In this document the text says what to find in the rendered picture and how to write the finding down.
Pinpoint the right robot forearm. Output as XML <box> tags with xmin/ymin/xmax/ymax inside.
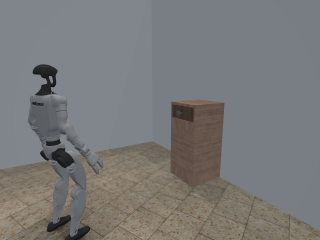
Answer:
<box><xmin>63</xmin><ymin>123</ymin><xmax>91</xmax><ymax>157</ymax></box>

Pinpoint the robot right foot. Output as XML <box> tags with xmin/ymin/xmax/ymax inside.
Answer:
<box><xmin>65</xmin><ymin>226</ymin><xmax>90</xmax><ymax>240</ymax></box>

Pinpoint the left robot forearm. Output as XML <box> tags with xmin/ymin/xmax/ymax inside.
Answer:
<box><xmin>30</xmin><ymin>124</ymin><xmax>48</xmax><ymax>143</ymax></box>

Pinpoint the cabinet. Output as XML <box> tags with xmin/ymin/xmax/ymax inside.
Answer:
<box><xmin>170</xmin><ymin>100</ymin><xmax>225</xmax><ymax>187</ymax></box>

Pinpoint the robot right thigh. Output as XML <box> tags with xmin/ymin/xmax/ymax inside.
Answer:
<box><xmin>55</xmin><ymin>150</ymin><xmax>87</xmax><ymax>200</ymax></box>

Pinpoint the robot right upper arm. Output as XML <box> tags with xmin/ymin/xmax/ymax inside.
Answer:
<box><xmin>51</xmin><ymin>95</ymin><xmax>68</xmax><ymax>135</ymax></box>

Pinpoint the robot left upper arm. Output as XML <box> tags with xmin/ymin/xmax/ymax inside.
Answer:
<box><xmin>28</xmin><ymin>94</ymin><xmax>37</xmax><ymax>127</ymax></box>

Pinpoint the robot right hand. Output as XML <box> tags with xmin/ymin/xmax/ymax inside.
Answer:
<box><xmin>85</xmin><ymin>152</ymin><xmax>104</xmax><ymax>175</ymax></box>

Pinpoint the drawer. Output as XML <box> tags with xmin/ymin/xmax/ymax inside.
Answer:
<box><xmin>172</xmin><ymin>104</ymin><xmax>194</xmax><ymax>122</ymax></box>

